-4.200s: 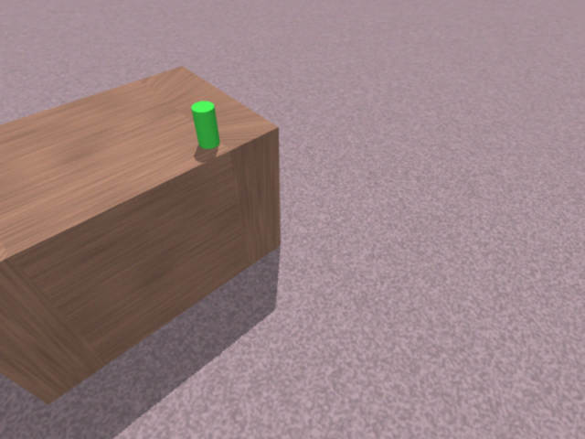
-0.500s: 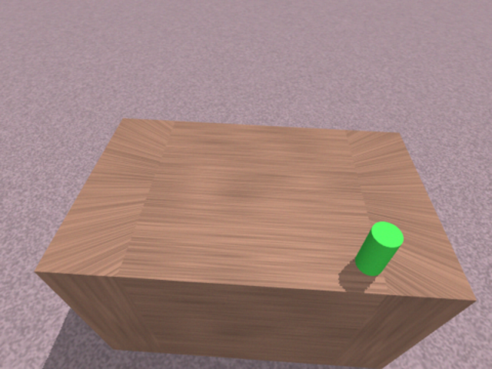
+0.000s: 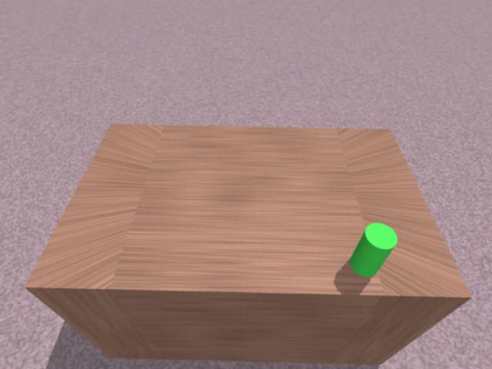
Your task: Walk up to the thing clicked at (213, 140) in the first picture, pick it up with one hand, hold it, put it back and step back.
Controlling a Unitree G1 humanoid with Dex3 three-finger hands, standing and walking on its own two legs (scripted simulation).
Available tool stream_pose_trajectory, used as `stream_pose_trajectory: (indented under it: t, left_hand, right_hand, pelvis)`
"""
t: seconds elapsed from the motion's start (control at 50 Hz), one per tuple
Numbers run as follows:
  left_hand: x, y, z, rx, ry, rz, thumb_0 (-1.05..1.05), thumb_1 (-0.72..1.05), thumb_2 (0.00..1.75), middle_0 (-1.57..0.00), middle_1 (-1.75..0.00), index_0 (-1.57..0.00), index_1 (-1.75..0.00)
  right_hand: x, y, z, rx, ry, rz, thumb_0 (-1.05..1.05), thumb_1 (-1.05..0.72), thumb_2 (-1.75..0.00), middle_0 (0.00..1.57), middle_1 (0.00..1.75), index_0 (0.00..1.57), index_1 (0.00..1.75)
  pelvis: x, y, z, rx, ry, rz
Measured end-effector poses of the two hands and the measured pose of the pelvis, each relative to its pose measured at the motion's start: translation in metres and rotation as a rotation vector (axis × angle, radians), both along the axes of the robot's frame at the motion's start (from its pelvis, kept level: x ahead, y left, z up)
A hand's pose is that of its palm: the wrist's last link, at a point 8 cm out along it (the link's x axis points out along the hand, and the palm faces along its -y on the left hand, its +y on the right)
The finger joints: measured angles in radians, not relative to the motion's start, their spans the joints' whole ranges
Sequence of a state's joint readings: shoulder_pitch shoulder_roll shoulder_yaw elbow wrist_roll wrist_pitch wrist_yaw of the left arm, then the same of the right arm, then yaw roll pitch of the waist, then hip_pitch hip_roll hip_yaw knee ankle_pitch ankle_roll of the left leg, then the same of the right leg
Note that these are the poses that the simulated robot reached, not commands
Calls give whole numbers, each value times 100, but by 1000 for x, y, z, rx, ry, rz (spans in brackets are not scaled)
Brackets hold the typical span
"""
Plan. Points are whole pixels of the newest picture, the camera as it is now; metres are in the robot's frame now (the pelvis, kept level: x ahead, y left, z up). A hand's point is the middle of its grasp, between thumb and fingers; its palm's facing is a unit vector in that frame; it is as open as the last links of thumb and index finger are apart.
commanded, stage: walk up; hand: right
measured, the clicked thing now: (371, 250) +0.41 -0.26 -0.12
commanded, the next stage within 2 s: stand in 0.18 s
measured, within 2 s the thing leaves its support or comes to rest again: neither
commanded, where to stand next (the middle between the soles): +0.03 +0.01 m, yaw -2 degrees
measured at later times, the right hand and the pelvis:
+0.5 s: hand out of the picture +0.09 -0.26 -0.15, palm faces +0.01 +0.94 -0.34, open 7.3 cm; pelvis +0.00 +0.00 +0.00, yaw +1 degrees
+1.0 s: hand out of the picture +0.06 -0.27 -0.16, palm faces -0.02 +0.94 -0.33, open 7.3 cm; pelvis -0.01 -0.02 +0.00, yaw +1 degrees
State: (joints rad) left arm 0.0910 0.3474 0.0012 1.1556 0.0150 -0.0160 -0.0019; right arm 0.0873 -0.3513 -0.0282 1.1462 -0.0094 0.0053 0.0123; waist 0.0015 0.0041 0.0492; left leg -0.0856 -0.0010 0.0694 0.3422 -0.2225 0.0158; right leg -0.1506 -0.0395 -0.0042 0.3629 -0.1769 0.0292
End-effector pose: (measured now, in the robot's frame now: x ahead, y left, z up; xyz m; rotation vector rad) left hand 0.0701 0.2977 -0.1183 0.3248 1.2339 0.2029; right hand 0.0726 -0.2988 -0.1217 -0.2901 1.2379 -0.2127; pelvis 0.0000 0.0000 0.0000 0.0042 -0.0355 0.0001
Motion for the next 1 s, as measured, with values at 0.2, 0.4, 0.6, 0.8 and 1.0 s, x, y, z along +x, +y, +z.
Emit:
stream_pose_trajectory:
  t: [0.2, 0.4, 0.6, 0.8, 1.0]
  left_hand:
    - [18, -1, 1, -1, -21, -15, 1, 90, 90, -20, -30, -20, -30]
    - [24, -7, 0, -19, -42, -18, 1, 90, 90, -20, -30, -20, -30]
    - [8, -12, 1, -21, -34, -6, 1, 90, 90, -20, -30, -20, -30]
    - [-16, -12, 2, -10, 1, 15, 1, 90, 90, -20, -30, -20, -30]
    - [-26, -14, 2, -6, 20, 22, 1, 90, 90, -20, -30, -20, -30]
  right_hand:
    - [5, 1, 2, -3, -11, -17, 0, -91, -90, 21, 30, 21, 30]
    - [10, 1, 7, -10, -25, -3, 0, -91, -90, 21, 30, 21, 30]
    - [9, -2, 7, -6, -37, 13, 0, -91, -90, 21, 30, 21, 30]
    - [-4, -7, 4, 2, -10, 22, 0, -91, -90, 21, 30, 21, 30]
    - [-15, -11, 2, 3, 17, 22, 0, -91, -90, 21, 30, 21, 30]
  pelvis:
    - [6, 2, 0, 1, 1, -6]
    - [4, -1, 2, 0, -1, 8]
    - [-2, -6, 3, -1, -11, 14]
    - [-9, -11, 3, -1, -10, 19]
    - [-10, -15, 3, -1, -7, 22]
